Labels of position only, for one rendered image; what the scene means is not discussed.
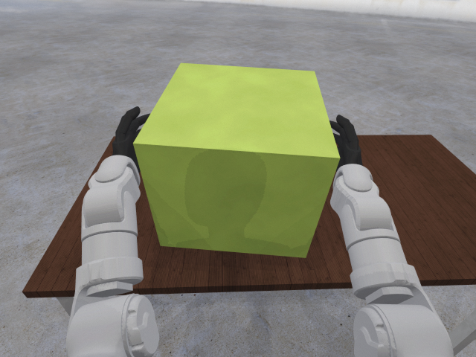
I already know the robot right upper arm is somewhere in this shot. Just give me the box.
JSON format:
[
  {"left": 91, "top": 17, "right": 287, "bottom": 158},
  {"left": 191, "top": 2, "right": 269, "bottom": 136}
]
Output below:
[{"left": 353, "top": 304, "right": 453, "bottom": 357}]

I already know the table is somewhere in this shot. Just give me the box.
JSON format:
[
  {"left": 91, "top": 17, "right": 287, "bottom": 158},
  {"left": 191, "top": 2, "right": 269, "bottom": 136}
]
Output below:
[{"left": 22, "top": 135, "right": 476, "bottom": 356}]

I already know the robot left upper arm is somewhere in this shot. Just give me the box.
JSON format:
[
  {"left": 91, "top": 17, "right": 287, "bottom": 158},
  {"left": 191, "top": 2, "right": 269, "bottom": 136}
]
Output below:
[{"left": 68, "top": 293, "right": 159, "bottom": 357}]

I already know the right robot hand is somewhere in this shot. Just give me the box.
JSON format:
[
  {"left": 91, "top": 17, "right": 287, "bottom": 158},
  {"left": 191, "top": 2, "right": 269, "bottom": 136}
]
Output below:
[{"left": 329, "top": 115, "right": 363, "bottom": 172}]

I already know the left robot hand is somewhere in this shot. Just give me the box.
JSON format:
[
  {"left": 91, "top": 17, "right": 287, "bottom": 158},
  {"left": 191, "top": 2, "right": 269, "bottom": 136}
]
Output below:
[{"left": 112, "top": 106, "right": 151, "bottom": 172}]

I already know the left robot forearm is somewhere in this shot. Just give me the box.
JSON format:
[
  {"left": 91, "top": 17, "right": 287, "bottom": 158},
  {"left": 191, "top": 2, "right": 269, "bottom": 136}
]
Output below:
[{"left": 66, "top": 155, "right": 144, "bottom": 357}]

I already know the carton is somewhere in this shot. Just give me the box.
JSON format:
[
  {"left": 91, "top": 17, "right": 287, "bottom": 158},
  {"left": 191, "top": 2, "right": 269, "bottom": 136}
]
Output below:
[{"left": 133, "top": 63, "right": 340, "bottom": 258}]

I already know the right robot forearm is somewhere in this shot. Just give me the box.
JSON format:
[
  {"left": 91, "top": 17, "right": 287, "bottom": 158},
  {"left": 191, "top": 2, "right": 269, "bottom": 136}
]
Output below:
[{"left": 330, "top": 164, "right": 454, "bottom": 357}]

